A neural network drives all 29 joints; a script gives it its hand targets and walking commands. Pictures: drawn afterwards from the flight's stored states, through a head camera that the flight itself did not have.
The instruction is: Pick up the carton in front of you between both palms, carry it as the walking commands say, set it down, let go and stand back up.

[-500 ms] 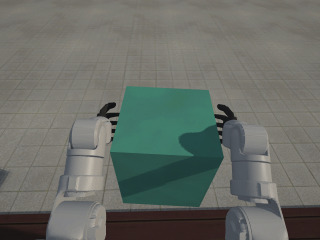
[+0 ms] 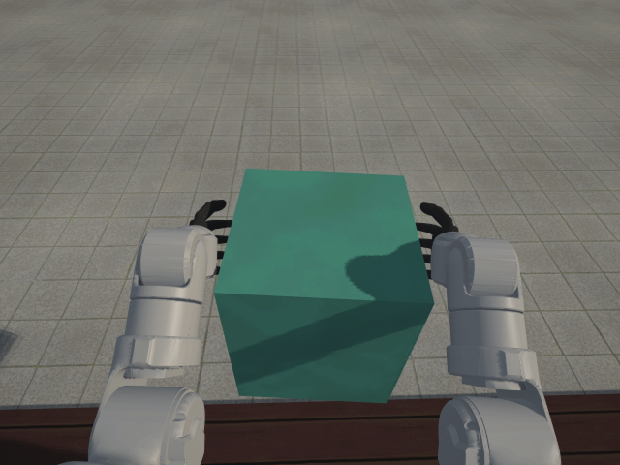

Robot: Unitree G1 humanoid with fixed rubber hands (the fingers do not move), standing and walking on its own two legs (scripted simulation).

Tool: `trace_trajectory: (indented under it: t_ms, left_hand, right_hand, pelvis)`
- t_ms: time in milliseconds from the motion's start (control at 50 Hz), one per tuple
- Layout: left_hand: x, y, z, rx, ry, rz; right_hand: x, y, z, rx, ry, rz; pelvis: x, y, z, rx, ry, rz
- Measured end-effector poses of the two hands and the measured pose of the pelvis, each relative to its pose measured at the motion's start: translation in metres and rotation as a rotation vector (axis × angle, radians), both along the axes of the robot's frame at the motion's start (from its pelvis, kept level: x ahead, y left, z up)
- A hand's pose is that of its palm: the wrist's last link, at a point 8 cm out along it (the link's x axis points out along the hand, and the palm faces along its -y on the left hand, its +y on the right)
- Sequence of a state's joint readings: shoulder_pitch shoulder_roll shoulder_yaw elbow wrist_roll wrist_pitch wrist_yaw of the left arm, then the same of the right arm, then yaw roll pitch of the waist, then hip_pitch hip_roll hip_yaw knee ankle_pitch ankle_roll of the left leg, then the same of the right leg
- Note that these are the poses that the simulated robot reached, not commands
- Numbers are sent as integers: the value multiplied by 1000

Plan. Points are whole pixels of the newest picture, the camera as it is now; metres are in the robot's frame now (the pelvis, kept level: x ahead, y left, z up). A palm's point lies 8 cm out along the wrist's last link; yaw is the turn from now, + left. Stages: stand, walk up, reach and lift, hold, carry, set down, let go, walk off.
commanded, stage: carry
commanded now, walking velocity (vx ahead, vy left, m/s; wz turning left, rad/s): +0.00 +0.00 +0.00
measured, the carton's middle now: (318, 289) +0.34 +0.00 +0.05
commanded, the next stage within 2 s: none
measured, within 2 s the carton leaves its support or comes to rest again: neither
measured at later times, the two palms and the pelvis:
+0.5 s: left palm (184, 222) +0.39 +0.18 +0.12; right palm (410, 215) +0.41 -0.12 +0.13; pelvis +0.05 +0.02 +0.00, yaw +0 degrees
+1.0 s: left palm (207, 137) +0.62 +0.20 +0.11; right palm (375, 139) +0.63 -0.10 +0.11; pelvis +0.27 +0.05 -0.01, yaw +3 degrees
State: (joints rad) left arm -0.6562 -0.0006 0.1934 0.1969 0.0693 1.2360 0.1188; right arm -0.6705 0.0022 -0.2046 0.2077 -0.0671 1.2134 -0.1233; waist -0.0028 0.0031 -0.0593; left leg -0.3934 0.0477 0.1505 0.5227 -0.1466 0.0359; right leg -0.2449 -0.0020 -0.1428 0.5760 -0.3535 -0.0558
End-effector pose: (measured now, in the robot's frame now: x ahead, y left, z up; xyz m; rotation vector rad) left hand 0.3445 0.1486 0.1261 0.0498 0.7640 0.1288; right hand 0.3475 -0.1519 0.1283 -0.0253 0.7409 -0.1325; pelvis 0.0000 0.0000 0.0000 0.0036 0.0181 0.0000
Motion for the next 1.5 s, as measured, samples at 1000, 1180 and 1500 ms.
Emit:
trace_trajectory:
  t_ms: [1000,1180,1500]
  left_hand:
    - [275,54,-15,-28,-45,49]
    - [339,74,-41,-1,29,135]
    - [551,113,-52,13,-63,112]
  right_hand:
    - [281,55,-15,21,-43,-4]
    - [378,77,-40,14,30,111]
    - [580,116,-59,69,-60,78]
  pelvis:
    - [268,48,-9,-7,64,52]
    - [355,30,-11,0,54,45]
    - [562,76,-57,-44,54,13]
